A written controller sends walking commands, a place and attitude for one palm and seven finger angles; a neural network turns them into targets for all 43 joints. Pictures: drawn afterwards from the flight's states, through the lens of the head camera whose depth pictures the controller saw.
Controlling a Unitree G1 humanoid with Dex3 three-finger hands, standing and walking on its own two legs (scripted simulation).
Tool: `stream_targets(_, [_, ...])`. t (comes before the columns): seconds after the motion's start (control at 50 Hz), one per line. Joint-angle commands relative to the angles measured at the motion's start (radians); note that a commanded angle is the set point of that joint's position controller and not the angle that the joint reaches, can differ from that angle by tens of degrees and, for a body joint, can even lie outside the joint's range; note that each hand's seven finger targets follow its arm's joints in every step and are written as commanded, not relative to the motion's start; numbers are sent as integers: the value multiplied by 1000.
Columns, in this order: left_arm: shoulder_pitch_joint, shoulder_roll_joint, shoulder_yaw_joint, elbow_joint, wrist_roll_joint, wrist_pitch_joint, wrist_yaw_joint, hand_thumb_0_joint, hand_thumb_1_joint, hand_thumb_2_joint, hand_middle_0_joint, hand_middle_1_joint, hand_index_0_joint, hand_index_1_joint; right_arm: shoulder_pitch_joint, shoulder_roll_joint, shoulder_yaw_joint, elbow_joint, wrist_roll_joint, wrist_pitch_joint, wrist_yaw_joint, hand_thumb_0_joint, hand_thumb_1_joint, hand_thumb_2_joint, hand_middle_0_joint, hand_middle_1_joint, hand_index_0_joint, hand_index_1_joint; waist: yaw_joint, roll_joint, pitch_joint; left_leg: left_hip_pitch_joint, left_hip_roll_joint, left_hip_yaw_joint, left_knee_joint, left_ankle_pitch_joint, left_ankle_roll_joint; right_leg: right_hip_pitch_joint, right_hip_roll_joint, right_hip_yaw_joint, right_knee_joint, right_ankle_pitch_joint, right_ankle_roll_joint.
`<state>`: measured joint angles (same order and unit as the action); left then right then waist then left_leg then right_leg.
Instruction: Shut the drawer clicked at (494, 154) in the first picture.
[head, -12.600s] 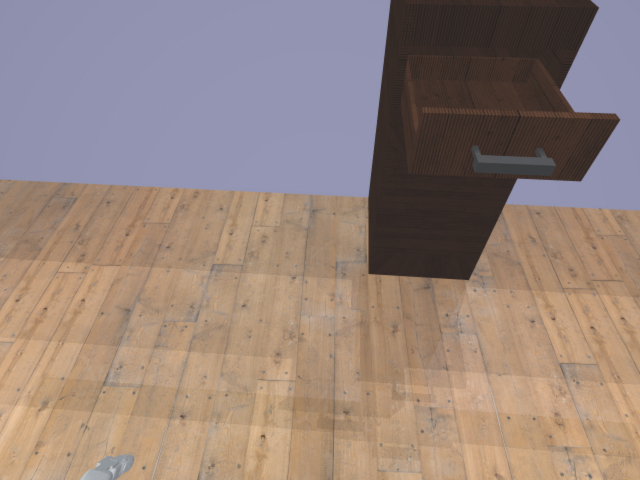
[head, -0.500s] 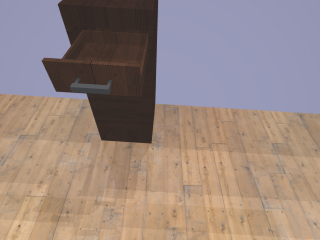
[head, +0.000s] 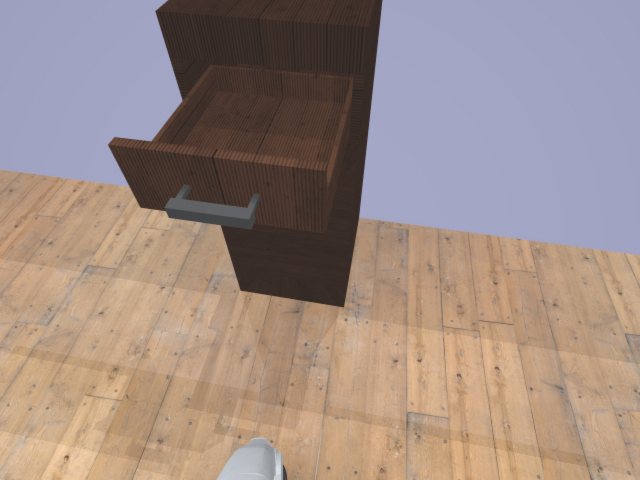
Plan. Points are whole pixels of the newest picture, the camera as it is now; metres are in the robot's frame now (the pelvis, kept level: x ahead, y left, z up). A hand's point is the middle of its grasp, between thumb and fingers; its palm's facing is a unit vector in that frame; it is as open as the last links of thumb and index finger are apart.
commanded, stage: take the last steps up to it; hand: left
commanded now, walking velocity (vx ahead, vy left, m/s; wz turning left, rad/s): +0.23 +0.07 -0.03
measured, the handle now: (215, 204) +0.49 +0.21 +0.04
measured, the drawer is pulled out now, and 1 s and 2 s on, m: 0.28 0.28 0.28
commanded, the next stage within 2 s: come to a stop and stand still in 0.16 s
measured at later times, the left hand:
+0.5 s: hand (195, 408) +0.24 +0.22 -0.16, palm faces -0.01 -0.97 -0.25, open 7.3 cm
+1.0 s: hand (113, 472) +0.15 +0.31 -0.16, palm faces +0.02 -0.96 -0.29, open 7.3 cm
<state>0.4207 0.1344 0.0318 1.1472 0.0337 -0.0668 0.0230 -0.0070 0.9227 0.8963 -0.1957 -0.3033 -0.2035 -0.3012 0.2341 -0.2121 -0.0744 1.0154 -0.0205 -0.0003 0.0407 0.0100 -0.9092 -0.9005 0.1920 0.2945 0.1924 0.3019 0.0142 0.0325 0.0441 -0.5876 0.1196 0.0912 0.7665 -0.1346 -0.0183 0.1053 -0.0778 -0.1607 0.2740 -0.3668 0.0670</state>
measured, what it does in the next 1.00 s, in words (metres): steps to the left: left foot, then right foot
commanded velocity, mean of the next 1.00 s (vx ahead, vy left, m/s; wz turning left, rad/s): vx -0.06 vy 0.00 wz -0.02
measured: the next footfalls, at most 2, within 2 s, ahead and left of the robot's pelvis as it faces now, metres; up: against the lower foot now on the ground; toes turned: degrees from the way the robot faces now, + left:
left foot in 0.08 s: +0.19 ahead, +0.15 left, +0.00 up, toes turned +7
right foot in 0.46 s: +0.25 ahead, -0.06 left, +0.00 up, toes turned -7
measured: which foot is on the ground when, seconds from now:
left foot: up 0.00-0.06, down 0.08-0.48, up 0.50-0.82, down 0.84-1.00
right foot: down 0.00-0.08, up 0.10-0.44, down 0.46-0.84, up 0.86-1.00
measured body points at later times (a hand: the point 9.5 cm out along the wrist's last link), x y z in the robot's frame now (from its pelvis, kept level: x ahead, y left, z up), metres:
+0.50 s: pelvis +0.16 +0.04 -0.01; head +0.17 +0.02 +0.44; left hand +0.24 +0.27 -0.15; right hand +0.17 -0.18 -0.17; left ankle +0.15 +0.14 -0.73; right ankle +0.21 -0.06 -0.73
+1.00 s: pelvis +0.09 +0.11 -0.01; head +0.06 +0.09 +0.44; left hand +0.15 +0.36 -0.14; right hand +0.16 -0.13 -0.15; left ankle +0.09 +0.19 -0.73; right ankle +0.12 +0.00 -0.72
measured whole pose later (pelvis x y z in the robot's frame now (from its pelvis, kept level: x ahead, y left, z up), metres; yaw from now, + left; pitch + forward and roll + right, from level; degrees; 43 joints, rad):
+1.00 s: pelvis +0.09 +0.11 -0.01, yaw -3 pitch -3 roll +1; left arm 0.28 0.19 0.04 0.95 0.03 0.08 0.04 0.00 0.91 0.90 -0.20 -0.30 -0.20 -0.30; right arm 0.24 -0.20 -0.05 0.90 -0.03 0.04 -0.02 0.01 -0.91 -0.90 0.20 0.29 0.20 0.30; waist 0.00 0.03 -0.01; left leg -0.22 -0.02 0.13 0.62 -0.35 0.06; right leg -0.38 -0.02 -0.02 0.81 -0.35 -0.01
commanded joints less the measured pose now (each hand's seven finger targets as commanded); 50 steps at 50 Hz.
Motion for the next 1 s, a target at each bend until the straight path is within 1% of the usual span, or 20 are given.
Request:
stream_targets(0.0, [-11,194,40,-39,1,-15,11,0,900,900,-200,-300,-200,-300,76,-37,2,-45,-4,-37,0,0,-900,-900,200,300,200,300,-70,-164,44,274,-66,39,-136,-46,42,-193,-216,48,165,675,-137])
stream_targets(0.02, [1,190,38,-38,-5,-10,10,0,900,900,-200,-300,-200,-300,228,-81,-8,1,-14,-42,-9,0,-900,-900,200,300,200,300,-125,-100,-64,474,-86,43,-195,9,45,-229,-172,16,376,643,-112])
stream_targets(0.04, [70,147,35,-38,-19,-3,2,0,900,900,-200,-300,-200,-300,344,-191,-30,26,-27,-49,-26,0,-900,-900,200,300,200,300,-142,112,-228,706,81,-139,-224,117,92,-374,-50,-20,641,302,-79])
stream_targets(0.06, [93,91,23,-57,-33,0,-8,0,900,900,-200,-300,-200,-300,399,-277,-47,42,-14,-53,-43,0,-900,-900,200,300,200,300,-146,345,-324,846,289,-465,-346,247,181,-585,87,27,963,-248,-64])
stream_targets(0.08, [25,105,22,-94,-30,5,-4,0,900,900,-200,-300,-200,-300,363,-282,-42,34,4,-41,-51,0,-900,-900,200,300,200,300,-141,245,-288,782,324,-493,-410,204,217,-639,43,144,1103,-245,-93])
stream_targets(0.14, [-68,86,28,-82,-20,5,-15,0,900,900,-200,-300,-200,-300,125,-113,-3,-15,0,-64,-58,0,-900,-900,200,300,200,300,-65,53,-78,476,233,-255,-447,198,184,-681,-58,160,1101,-8,-86])
stream_targets(0.18, [-15,56,22,-60,-14,26,-18,0,900,900,-200,-300,-200,-300,74,-68,12,-8,4,-77,-60,0,-900,-900,200,300,200,300,-12,53,-47,346,184,-131,-485,241,150,-581,-63,136,1002,35,-68])
stream_targets(0.24, [19,36,23,-69,-8,58,-13,0,900,900,-200,-300,-200,-300,33,-52,16,-16,6,-72,-57,0,-900,-900,200,300,200,300,22,86,-15,258,164,-94,-554,122,171,-545,-56,123,867,54,-56])
stream_targets(0.34, [-38,21,10,-105,-12,71,10,0,900,900,-200,-300,-200,-300,11,-55,18,-14,-3,-51,-72,0,-900,-900,200,300,200,300,24,1,-7,274,186,-83,-466,358,184,-410,-21,128,510,91,-40])
stream_targets(0.42, [-44,106,24,-128,-5,64,18,0,900,900,-200,-300,-200,-300,24,-56,4,-1,6,-19,-75,0,-900,-900,200,300,200,300,27,-32,-5,302,113,-64,-304,281,97,-307,-25,153,222,396,-53])
stream_targets(0.46, [-89,193,32,-151,0,53,19,0,900,900,-200,-300,-200,-300,85,-8,-3,0,19,2,-68,0,-900,-900,200,300,200,300,-17,-182,-37,266,-54,20,-130,-105,10,-317,-227,356,201,874,-177])
stream_targets(0.5, [-110,213,39,-159,-7,51,22,0,900,900,-200,-300,-200,-300,99,14,-2,7,20,29,-73,0,-900,-900,200,300,200,300,-13,-209,-107,255,-96,-13,96,-447,-15,-273,-313,381,156,1086,-299])
stream_targets(0.58, [-189,197,51,-190,-7,61,39,0,900,900,-200,-300,-200,-300,58,-8,-8,-4,20,44,-76,0,-900,-900,200,300,200,300,-2,-136,-156,153,-97,-104,344,-437,-25,-203,-281,322,159,1008,-313])
stream_targets(0.74, [-225,214,60,-198,4,79,29,0,900,900,-200,-300,-200,-300,98,8,6,-6,17,33,-64,0,-900,-900,200,300,200,300,-8,-222,-174,287,-108,-41,-81,-309,-29,-235,-198,301,111,535,-244])
stream_targets(0.76, [-227,270,54,-232,0,73,69,0,900,900,-200,-300,-200,-300,144,-72,-12,-72,30,4,-67,0,-900,-900,200,300,200,300,-80,-99,-391,302,-126,7,-182,-293,-44,-24,-235,334,318,991,-213])
stream_targets(0.78, [-243,244,49,-241,-17,85,68,0,900,900,-200,-300,-200,-300,113,-46,0,-78,29,6,-71,0,-900,-900,200,300,200,300,-68,-14,-307,365,-101,7,-352,-79,-50,-101,-202,235,381,880,-186])
stream_targets(0.82, [-208,139,21,-267,-25,114,47,0,900,900,-200,-300,-200,-300,50,-128,-7,-140,0,-2,-81,0,-900,-900,200,300,200,300,-28,262,-159,372,97,-221,-422,128,43,-404,-4,104,438,86,-91])
stream_targets(0.84, [-212,122,23,-273,-21,129,35,0,900,900,-200,-300,-200,-300,-20,-152,-11,-176,-12,16,-77,0,-900,-900,200,300,200,300,-8,254,-38,253,163,-235,-447,35,119,-477,46,109,507,-69,-85])
stream_targets(0.9, [-187,139,29,-272,-7,141,14,0,900,900,-200,-300,-200,-300,-110,-125,1,-214,-14,27,-63,0,-900,-900,200,300,200,300,9,146,154,-21,108,-229,-524,-304,150,-439,76,155,667,-16,-83])
stream_targets(0.98, [-70,113,19,-261,-7,102,5,0,900,900,-200,-300,-200,-300,-48,-124,8,-205,-12,20,-59,0,-900,-900,200,300,200,300,34,-65,156,88,60,-208,-425,-368,125,-378,72,136,318,63,-87])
